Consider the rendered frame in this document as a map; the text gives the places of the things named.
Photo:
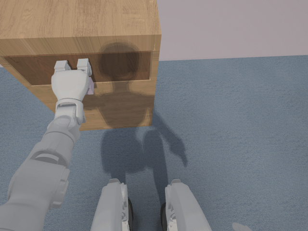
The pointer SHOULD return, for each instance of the left robot forearm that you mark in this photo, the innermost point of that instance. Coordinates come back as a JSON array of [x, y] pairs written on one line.
[[59, 140]]

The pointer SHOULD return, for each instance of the left robot upper arm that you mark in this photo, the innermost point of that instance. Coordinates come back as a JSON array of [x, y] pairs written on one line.
[[40, 186]]

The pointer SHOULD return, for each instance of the robot right thigh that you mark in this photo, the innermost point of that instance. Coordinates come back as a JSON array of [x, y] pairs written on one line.
[[189, 215]]

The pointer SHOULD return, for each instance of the robot left hand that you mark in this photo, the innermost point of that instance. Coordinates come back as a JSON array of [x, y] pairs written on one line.
[[67, 83]]

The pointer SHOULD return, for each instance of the drawer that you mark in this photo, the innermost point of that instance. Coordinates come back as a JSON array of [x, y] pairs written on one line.
[[105, 66]]

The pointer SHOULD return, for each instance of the handle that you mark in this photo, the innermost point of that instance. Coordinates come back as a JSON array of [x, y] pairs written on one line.
[[91, 87]]

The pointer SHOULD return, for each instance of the robot right shin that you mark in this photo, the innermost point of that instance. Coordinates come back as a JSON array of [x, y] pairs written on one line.
[[170, 215]]

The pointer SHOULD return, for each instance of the cabinet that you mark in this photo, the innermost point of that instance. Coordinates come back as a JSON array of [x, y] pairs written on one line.
[[36, 27]]

